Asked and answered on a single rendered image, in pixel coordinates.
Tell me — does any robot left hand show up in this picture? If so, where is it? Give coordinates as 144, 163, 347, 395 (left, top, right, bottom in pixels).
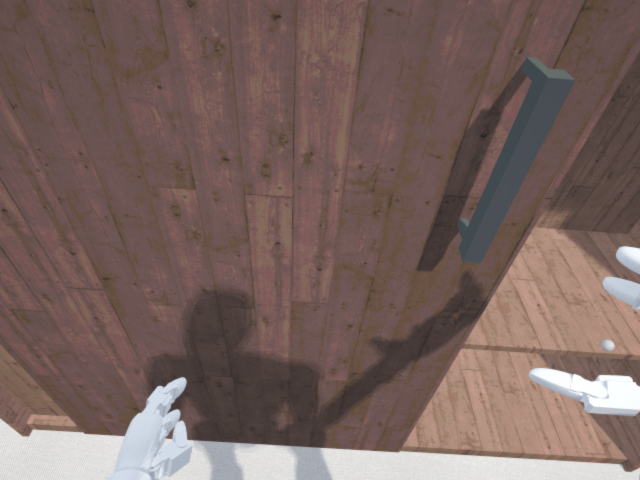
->
113, 377, 193, 480

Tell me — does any robot right hand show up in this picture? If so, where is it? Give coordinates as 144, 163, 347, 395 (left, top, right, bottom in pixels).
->
529, 247, 640, 416

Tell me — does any wardrobe door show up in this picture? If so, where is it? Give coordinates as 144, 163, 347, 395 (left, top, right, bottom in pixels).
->
0, 0, 640, 452
0, 344, 67, 416

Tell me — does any handle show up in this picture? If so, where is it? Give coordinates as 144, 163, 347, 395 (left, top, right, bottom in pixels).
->
457, 57, 575, 263

